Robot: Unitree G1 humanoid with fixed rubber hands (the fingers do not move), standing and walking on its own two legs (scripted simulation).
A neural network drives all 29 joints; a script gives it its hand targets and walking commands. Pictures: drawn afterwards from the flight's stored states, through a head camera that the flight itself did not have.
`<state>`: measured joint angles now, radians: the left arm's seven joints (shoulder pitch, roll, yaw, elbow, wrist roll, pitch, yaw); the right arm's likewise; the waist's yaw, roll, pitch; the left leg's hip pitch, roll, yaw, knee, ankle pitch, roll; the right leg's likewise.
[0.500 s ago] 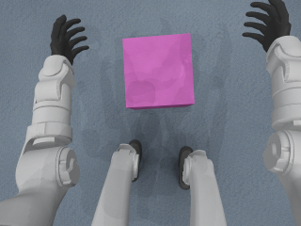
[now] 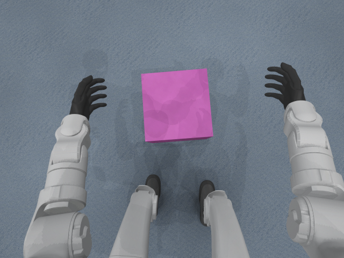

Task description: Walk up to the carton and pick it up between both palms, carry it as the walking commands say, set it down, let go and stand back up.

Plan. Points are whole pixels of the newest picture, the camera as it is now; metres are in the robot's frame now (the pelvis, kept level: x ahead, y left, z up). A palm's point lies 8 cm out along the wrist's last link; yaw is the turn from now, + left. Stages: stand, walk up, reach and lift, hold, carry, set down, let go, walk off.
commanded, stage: let go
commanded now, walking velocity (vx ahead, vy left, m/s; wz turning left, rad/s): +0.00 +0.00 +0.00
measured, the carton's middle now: (176, 109) +0.51 +0.04 -0.57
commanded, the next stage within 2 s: stand in 1.10 s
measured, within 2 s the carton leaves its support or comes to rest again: neither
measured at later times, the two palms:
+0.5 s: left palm (38, 195) +0.25 +0.24 +0.01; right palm (330, 187) +0.28 -0.22 +0.00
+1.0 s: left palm (30, 208) +0.23 +0.23 +0.03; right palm out of the picture +0.23 -0.24 +0.03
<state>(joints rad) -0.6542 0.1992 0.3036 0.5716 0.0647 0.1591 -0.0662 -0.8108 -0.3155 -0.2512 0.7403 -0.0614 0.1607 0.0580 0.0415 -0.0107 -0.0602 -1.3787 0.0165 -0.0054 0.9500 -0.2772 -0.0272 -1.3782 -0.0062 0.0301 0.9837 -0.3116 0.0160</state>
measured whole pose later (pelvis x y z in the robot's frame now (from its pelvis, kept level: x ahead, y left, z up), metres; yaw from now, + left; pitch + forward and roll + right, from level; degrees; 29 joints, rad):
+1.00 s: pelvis +0.07 +0.00 +0.09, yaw +1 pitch -5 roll +0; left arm 0.21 0.21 0.05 0.39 0.02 0.16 -0.07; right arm 0.23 -0.22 -0.05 0.42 -0.02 0.11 0.07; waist -0.01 -0.01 0.12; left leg -0.11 0.01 -0.03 0.46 -0.26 -0.02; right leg -0.09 -0.02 -0.01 0.46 -0.30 0.01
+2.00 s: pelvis +0.06 +0.01 +0.10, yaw +1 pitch -3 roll +0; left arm 0.22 0.33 0.04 0.89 0.02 -0.02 0.03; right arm 0.20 -0.31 -0.06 0.90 -0.02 -0.01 -0.02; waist 0.00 -0.02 0.04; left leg -0.15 0.00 -0.01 0.44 -0.24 0.00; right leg -0.11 -0.03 0.01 0.42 -0.25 0.03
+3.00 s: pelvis +0.05 +0.01 +0.10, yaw +0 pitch -3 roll +0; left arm 0.19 0.35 0.02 0.98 0.00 -0.02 0.03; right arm 0.17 -0.35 -0.03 1.01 0.00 -0.02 -0.02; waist 0.00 -0.01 0.05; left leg -0.13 0.01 -0.01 0.37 -0.19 -0.02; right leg -0.10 -0.02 0.01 0.36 -0.21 0.02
